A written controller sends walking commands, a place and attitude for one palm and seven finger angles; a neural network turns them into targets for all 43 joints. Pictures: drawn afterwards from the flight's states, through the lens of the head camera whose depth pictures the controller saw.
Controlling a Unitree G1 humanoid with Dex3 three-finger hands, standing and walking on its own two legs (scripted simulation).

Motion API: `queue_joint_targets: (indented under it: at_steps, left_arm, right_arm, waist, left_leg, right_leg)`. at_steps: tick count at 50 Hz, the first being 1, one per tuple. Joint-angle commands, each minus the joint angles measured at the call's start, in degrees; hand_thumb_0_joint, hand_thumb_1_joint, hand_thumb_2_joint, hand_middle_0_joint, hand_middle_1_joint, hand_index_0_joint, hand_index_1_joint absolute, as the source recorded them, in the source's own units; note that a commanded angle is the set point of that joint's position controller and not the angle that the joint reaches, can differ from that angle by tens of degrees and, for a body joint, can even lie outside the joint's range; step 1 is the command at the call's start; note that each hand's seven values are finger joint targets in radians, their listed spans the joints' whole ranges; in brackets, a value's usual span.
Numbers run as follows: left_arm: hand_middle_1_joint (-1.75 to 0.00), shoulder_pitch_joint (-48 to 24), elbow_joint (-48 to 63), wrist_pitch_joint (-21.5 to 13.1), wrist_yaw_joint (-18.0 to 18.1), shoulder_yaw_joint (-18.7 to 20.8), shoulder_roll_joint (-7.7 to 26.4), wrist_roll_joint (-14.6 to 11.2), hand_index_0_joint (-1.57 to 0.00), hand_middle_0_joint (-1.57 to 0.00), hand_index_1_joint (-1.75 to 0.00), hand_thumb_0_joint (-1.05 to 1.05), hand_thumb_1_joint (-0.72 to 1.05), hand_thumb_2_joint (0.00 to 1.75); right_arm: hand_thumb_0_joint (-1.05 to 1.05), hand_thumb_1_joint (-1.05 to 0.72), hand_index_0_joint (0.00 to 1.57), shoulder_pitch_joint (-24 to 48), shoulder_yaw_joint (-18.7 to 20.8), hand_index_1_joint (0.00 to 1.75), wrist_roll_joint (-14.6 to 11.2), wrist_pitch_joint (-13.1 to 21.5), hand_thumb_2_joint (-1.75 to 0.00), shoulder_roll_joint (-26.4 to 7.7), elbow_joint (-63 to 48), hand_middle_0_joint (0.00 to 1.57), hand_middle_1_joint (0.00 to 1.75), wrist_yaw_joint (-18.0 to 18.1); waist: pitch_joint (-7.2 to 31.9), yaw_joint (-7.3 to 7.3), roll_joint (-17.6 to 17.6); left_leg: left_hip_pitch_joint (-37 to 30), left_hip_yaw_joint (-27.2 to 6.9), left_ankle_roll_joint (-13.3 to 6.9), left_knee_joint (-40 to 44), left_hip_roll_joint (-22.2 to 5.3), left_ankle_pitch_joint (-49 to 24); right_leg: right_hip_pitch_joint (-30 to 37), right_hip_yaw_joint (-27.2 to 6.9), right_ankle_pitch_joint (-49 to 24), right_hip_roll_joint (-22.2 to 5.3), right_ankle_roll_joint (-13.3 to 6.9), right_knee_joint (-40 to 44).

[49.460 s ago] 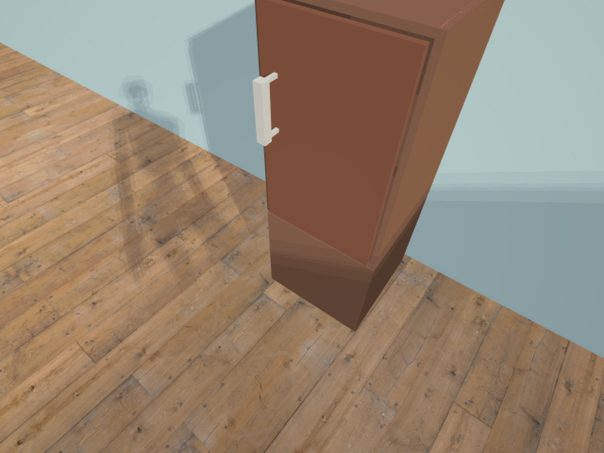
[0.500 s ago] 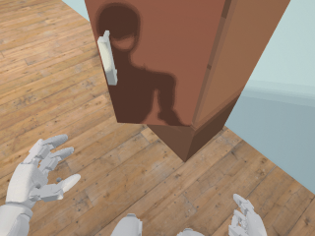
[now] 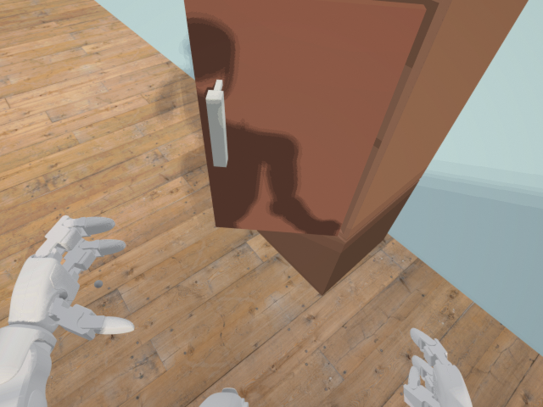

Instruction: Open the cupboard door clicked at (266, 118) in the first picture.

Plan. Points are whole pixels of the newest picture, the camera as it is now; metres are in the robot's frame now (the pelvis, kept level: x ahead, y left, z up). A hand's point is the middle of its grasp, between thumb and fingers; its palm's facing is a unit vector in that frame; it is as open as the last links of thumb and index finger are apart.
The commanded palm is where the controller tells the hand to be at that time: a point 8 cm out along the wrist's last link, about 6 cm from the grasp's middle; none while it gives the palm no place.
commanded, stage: raise the hand with hooked fingers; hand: left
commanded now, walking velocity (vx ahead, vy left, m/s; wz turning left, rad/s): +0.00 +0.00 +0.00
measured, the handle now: (219, 124) +0.57 +0.15 +0.08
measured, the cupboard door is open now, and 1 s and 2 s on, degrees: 45 45 45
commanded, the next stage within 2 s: move the hooked fingers beside the handle in 0.88 s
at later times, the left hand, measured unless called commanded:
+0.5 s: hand (71, 236) +0.29 +0.28 +0.11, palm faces +0.05 -1.00 -0.04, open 14.0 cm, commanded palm +0.26 +0.32 +0.11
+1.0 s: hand (101, 242) +0.29 +0.25 +0.11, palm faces +0.06 -1.00 -0.04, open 14.0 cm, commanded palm +0.26 +0.30 +0.11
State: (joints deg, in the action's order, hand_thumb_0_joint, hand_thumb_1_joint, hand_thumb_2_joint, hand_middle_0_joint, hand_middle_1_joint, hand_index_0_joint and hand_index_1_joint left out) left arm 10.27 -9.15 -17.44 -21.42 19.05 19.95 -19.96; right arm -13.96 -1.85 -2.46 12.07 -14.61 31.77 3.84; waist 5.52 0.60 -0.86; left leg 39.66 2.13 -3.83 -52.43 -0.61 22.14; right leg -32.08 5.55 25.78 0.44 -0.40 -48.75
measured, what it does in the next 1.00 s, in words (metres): stands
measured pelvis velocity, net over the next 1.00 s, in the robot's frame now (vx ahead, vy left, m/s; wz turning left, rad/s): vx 0.00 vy -0.03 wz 0.00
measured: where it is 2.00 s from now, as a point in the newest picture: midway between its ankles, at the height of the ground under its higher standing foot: outside the picture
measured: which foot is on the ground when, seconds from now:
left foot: down 0.00-1.00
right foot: down 0.00-1.00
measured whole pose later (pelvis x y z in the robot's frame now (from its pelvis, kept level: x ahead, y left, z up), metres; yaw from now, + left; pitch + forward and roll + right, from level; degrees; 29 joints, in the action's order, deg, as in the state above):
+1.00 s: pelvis +0.00 -0.03 +0.02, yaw +0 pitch +6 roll -2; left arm -3.0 -22.9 -12.4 -26.1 23.4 23.7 -20.0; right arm -15.5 -2.8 -3.2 10.0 -15.6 33.4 4.9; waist 3.7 0.5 -1.8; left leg 32.3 1.8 -2.0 -44.6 -1.2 18.7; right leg -25.6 5.5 23.0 1.5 -2.2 -42.2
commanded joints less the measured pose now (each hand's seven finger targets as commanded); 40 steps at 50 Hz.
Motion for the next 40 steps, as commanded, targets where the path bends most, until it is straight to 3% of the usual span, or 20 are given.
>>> queue_joint_targets:
  at_steps: [1, 2, 4, 6, 11, 13, 19, 22, 28, 35, 37, 40]
  left_arm:
    - [-1.2, -10.8, 9.3, -0.5, -0.4, 5.4, 11.7, -1.1, -0.3, -0.3, -1.2, 0.0, -0.5, 0.3]
    - [-1.2, -12.7, 8.7, 0.0, -0.5, 6.4, 13.1, -1.2, -0.3, -0.3, -1.2, 0.0, -0.5, 0.3]
    - [-1.2, -15.4, 9.0, 0.4, -0.8, 5.5, 12.7, -0.7, -0.3, -0.3, -1.2, 0.0, -0.5, 0.3]
    - [-1.2, -17.0, 7.4, 1.0, -0.9, 6.0, 13.4, -0.6, -0.3, -0.3, -1.2, 0.0, -0.5, 0.3]
    - [-1.2, -21.7, 3.8, 2.4, -2.3, 6.9, 15.4, -0.4, -0.3, -0.3, -1.2, 0.0, -0.5, 0.3]
    - [-1.2, -24.4, 4.1, 2.7, -3.0, 7.2, 16.7, -0.3, -0.3, -0.3, -1.2, 0.0, -0.5, 0.3]
    - [-1.2, -27.8, 1.5, 3.1, -3.8, 10.1, 20.3, -0.7, -0.3, -0.3, -1.2, 0.0, -0.5, 0.3]
    - [-1.2, -24.5, -3.3, 4.2, -5.0, 8.3, 17.2, -1.5, -0.3, -0.3, -1.2, 0.0, -0.5, 0.3]
    - [-1.2, -25.4, 0.5, 3.2, -4.7, 9.9, 19.6, -1.1, -0.3, -0.3, -1.2, 0.0, -0.5, 0.3]
    - [-1.2, -26.0, 0.1, 1.4, -3.7, 10.1, 19.2, -1.2, -0.3, -0.3, -1.2, 0.0, -0.5, 0.3]
    - [-1.2, -26.5, -0.6, 1.5, -4.0, 9.8, 19.1, -1.4, -0.3, -0.3, -1.2, 0.0, -0.5, 0.3]
    - [-1.2, -26.3, -0.7, 1.6, -4.5, 9.7, 19.1, -1.5, -0.3, -0.3, -1.2, 0.0, -0.5, 0.3]
  right_arm:
    - [0.0, -0.9, 0.2, 1.3, 3.5, 0.3, -0.6, 2.2, -0.9, -9.2, -7.7, 0.2, 0.3, 1.3]
    - [0.0, -0.9, 0.2, 1.2, 3.2, 0.3, -0.4, 2.0, -0.9, -9.4, -7.9, 0.2, 0.3, 1.4]
    - [0.0, -0.9, 0.2, 1.4, 3.0, 0.3, -0.5, 1.9, -0.9, -9.1, -7.9, 0.2, 0.3, 1.5]
    - [0.0, -0.9, 0.2, 1.5, 2.8, 0.3, -0.5, 1.8, -0.9, -9.2, -7.8, 0.2, 0.3, 1.7]
    - [0.0, -0.9, 0.2, 1.4, 2.5, 0.3, -0.6, 1.5, -0.9, -9.5, -7.3, 0.2, 0.3, 2.2]
    - [0.0, -0.9, 0.2, 1.5, 2.4, 0.3, -0.7, 1.5, -0.9, -9.6, -7.2, 0.2, 0.3, 2.2]
    - [0.0, -0.9, 0.2, 0.4, 2.4, 0.3, -0.5, 1.7, -0.9, -10.0, -6.5, 0.2, 0.3, 2.3]
    - [0.0, -0.9, 0.2, 0.2, 2.6, 0.3, -0.8, 1.5, -0.9, -10.0, -6.6, 0.2, 0.3, 2.1]
    - [0.0, -0.9, 0.2, -0.2, 3.1, 0.3, -0.5, 1.5, -0.9, -10.1, -7.1, 0.2, 0.3, 1.3]
    - [0.0, -0.9, 0.2, -0.2, 3.1, 0.3, -0.7, 1.1, -0.9, -9.7, -6.5, 0.2, 0.3, 1.7]
    - [0.0, -0.9, 0.2, -0.2, 3.0, 0.3, -0.7, 1.0, -0.9, -9.9, -6.2, 0.2, 0.3, 1.8]
    - [0.0, -0.9, 0.2, 0.2, 3.0, 0.3, -0.8, 1.1, -0.9, -9.6, -6.2, 0.2, 0.3, 1.9]
  waist:
    - [9.8, -0.49, -4.9]
    - [9.6, 0.03, -5.6]
    - [10.2, -0.38, -7.6]
    - [9.2, -0.54, -5.2]
    - [9.3, -0.47, -5.6]
    - [10.0, -0.41, -7.8]
    - [11.0, -0.15, -7.0]
    - [8.4, 0.04, -3.6]
    - [11.3, 0.27, -6.2]
    - [10.2, -0.49, -5.6]
    - [9.5, -0.73, -3.7]
    - [10.4, -0.58, -4.8]
  left_leg:
    - [-18.2, -8.5, 3.5, 13.1, -1.5, -8.5]
    - [-18.3, -8.8, 3.6, 13.6, -1.3, -8.7]
    - [-20.8, -9.2, 4.0, 14.5, -1.6, -8.5]
    - [-20.6, -9.9, 3.9, 15.6, -1.8, -6.4]
    - [-21.9, -10.2, 4.0, 16.9, -1.7, -5.8]
    - [-23.6, -10.1, 4.2, 17.3, -1.5, -6.4]
    - [-25.5, -10.0, 4.1, 18.1, -1.4, -9.6]
    - [-22.9, -9.0, 3.5, 18.0, -0.9, -8.6]
    - [-23.8, -7.2, 3.0, 16.5, -0.4, -13.0]
    - [-22.1, -5.7, 2.3, 15.5, -0.1, -11.7]
    - [-20.9, -5.2, 1.9, 15.1, 0.1, -10.7]
    - [-21.0, -4.7, 1.7, 14.5, 0.4, -12.0]
  right_leg:
    - [-3.4, -0.3, -7.9, 2.0, -1.3, 7.0]
    - [-2.6, -0.3, -8.2, 2.2, -1.6, 7.2]
    - [-3.2, -0.4, -7.9, 2.0, -1.5, 7.6]
    - [-3.0, -0.3, -7.2, 2.0, -1.4, 8.2]
    - [-1.7, -0.5, -7.3, 1.9, -1.5, 9.5]
    - [-1.1, -0.7, -7.8, 1.9, -1.8, 10.0]
    - [1.0, -0.8, -9.5, 2.0, -1.8, 11.7]
    - [2.0, -0.8, -9.8, 2.2, -1.9, 12.6]
    - [2.9, -1.3, -12.1, 2.1, -1.8, 12.4]
    - [3.1, -2.1, -12.0, 2.0, -1.4, 12.8]
    - [3.6, -2.7, -11.6, 2.0, -1.3, 13.5]
    - [4.3, -3.1, -13.4, 1.7, -1.1, 13.5]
